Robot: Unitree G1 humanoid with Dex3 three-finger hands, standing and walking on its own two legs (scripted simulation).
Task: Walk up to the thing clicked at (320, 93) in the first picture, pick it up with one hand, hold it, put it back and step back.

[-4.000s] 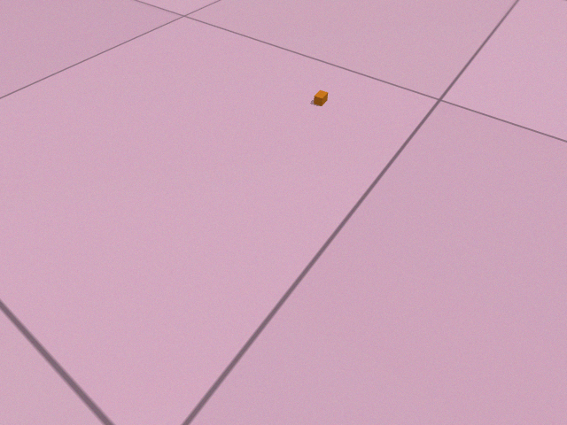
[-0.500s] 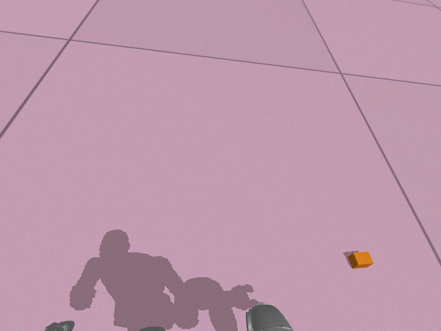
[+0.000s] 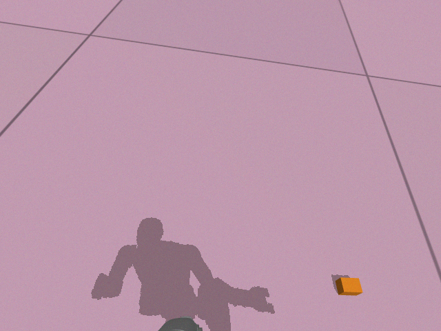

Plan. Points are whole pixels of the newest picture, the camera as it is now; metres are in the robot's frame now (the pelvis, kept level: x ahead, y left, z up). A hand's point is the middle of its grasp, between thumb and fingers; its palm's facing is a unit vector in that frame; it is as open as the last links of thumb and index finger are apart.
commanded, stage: walk up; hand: left
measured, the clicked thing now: (348, 286) +0.41 -0.56 -0.72
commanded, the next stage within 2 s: none
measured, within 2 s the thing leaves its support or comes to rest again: neither
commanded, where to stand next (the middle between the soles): +0.06 -0.83 m, yaw +5 degrees
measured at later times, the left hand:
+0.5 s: hand out of the picture +0.10 +0.05 -0.15, palm faces -0.10 -0.92 -0.38, open 7.4 cm
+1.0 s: hand out of the picture +0.13 -0.13 -0.16, palm faces -0.14 -0.94 -0.30, open 7.4 cm
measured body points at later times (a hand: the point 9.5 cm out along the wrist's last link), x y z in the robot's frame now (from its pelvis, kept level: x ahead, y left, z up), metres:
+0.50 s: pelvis +0.00 -0.23 -0.02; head +0.03 -0.23 +0.43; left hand +0.10 +0.10 -0.12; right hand +0.02 -0.63 -0.09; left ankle +0.05 -0.06 -0.66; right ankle +0.03 -0.37 -0.71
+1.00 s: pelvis +0.00 -0.41 +0.00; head +0.04 -0.34 +0.44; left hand +0.14 -0.08 -0.14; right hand +0.01 -0.78 -0.03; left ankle +0.08 -0.24 -0.71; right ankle +0.04 -0.63 -0.64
